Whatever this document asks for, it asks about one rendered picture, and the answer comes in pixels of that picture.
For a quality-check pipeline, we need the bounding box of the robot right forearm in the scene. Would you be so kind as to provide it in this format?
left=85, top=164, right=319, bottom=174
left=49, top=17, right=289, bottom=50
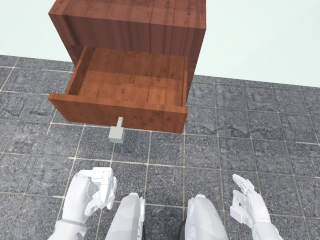
left=252, top=222, right=284, bottom=240

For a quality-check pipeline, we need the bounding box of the robot left forearm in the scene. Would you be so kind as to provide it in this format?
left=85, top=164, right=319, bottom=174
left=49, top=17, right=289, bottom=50
left=48, top=219, right=88, bottom=240

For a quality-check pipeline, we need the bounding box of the cabinet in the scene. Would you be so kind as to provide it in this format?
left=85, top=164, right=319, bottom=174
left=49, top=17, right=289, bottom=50
left=48, top=0, right=207, bottom=104

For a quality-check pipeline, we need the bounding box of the left robot hand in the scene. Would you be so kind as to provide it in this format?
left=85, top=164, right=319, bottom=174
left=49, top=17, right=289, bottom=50
left=62, top=167, right=118, bottom=224

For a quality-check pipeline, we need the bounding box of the drawer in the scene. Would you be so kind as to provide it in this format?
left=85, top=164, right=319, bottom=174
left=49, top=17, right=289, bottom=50
left=48, top=46, right=188, bottom=134

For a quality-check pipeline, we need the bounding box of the right robot shin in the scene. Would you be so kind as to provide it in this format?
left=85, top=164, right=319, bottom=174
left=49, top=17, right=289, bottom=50
left=185, top=194, right=206, bottom=240

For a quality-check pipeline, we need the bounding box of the handle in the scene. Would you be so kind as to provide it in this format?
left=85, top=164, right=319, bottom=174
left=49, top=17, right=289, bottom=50
left=108, top=117, right=125, bottom=144

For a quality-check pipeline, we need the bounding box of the right robot hand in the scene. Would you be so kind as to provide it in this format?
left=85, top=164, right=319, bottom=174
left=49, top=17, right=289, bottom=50
left=230, top=174, right=271, bottom=229

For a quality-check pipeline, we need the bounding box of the right robot thigh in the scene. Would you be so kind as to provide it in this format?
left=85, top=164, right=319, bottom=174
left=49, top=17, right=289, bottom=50
left=187, top=197, right=229, bottom=240

